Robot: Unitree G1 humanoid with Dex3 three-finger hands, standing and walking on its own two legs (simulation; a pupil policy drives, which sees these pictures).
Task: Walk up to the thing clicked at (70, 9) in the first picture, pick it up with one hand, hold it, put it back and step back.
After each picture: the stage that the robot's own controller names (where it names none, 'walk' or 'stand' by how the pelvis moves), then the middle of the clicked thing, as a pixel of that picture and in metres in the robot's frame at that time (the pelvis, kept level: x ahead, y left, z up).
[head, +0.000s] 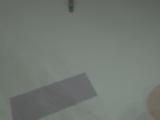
stand; (70, 3) +2.15 +0.20 -0.66
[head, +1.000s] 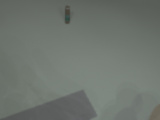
walk; (67, 15) +2.01 +0.19 -0.65
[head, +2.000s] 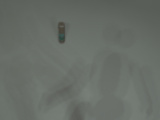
walk; (61, 33) +1.36 +0.18 -0.65
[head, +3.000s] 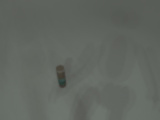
walk; (61, 77) +0.85 +0.20 -0.63
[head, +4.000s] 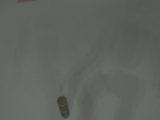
walk; (63, 107) +0.54 +0.21 -0.64
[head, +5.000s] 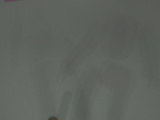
stand; out of the picture +0.38 +0.20 -0.64
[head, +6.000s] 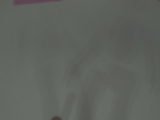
stand; out of the picture +0.40 +0.19 -0.65
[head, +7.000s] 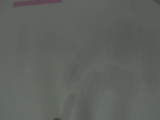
stand; out of the picture +0.40 +0.18 -0.66
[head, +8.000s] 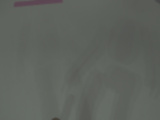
stand; out of the picture +0.40 +0.20 -0.66
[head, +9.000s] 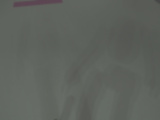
stand; out of the picture +0.39 +0.20 -0.66
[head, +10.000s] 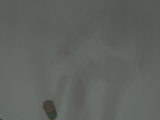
go down; (50, 110) +0.42 +0.20 -0.62
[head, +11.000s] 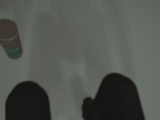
go down; (11, 42) +0.49 +0.22 -0.23
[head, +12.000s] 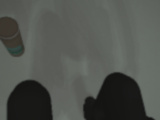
close in; (12, 40) +0.49 +0.22 -0.23
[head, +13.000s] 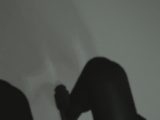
close in; out of the picture +0.48 +0.26 -0.17
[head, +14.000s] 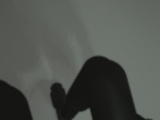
lift; out of the picture +0.47 +0.26 -0.17
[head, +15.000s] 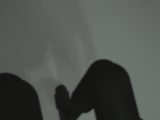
lift; out of the picture +0.42 +0.24 -0.17
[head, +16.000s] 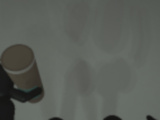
lift; (28, 79) +0.33 +0.18 +0.02
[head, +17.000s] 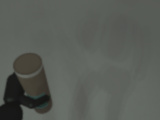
hold; (37, 88) +0.31 +0.16 +0.04
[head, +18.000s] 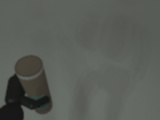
hold; (37, 89) +0.31 +0.16 +0.03
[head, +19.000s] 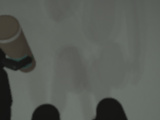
crouch; (18, 50) +0.44 +0.19 -0.03
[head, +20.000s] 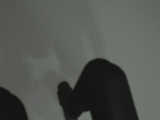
lower; out of the picture +0.50 +0.24 -0.16
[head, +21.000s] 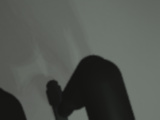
lower; out of the picture +0.49 +0.27 -0.18
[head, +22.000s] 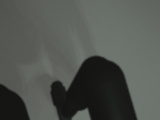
lower; out of the picture +0.48 +0.27 -0.17
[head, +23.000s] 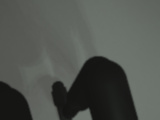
lower; out of the picture +0.48 +0.26 -0.17
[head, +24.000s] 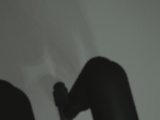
loosen; out of the picture +0.47 +0.25 -0.18
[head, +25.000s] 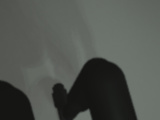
withdraw; out of the picture +0.47 +0.24 -0.18
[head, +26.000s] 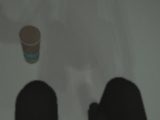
walk; (31, 47) +0.48 +0.19 -0.23
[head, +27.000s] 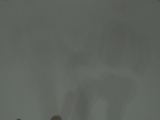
stand; out of the picture +0.40 +0.15 -0.59
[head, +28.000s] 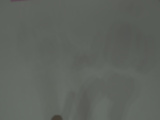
stand; out of the picture +0.41 +0.16 -0.60
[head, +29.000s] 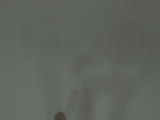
stand; out of the picture +0.41 +0.15 -0.61
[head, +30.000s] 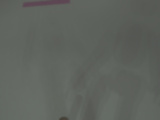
walk; out of the picture +0.42 +0.16 -0.66
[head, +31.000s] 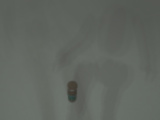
walk; (72, 92) +0.55 +0.07 -0.63
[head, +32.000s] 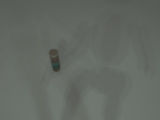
walk; (55, 61) +0.81 +0.25 -0.62
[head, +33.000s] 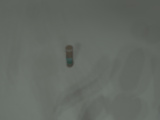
stand; (69, 56) +1.06 +0.16 -0.64
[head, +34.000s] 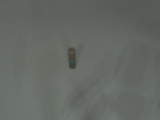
stand; (72, 58) +1.05 +0.14 -0.66
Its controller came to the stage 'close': yes
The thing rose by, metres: 0.69
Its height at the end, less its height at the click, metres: +0.00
